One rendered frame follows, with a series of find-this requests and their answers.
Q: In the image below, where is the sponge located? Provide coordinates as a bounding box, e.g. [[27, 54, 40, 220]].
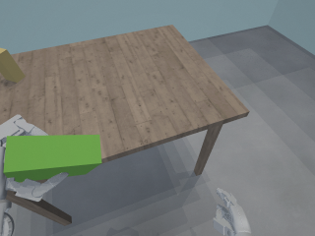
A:
[[3, 135, 102, 183]]

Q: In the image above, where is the robot left hand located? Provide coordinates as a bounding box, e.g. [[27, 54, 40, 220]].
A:
[[0, 114, 69, 202]]

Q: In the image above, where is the robot right hand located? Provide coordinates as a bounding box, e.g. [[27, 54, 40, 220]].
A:
[[213, 188, 252, 236]]

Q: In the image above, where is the robot left forearm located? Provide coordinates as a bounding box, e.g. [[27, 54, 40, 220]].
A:
[[0, 200, 15, 236]]

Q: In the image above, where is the table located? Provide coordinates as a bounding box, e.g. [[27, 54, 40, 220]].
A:
[[0, 25, 250, 226]]

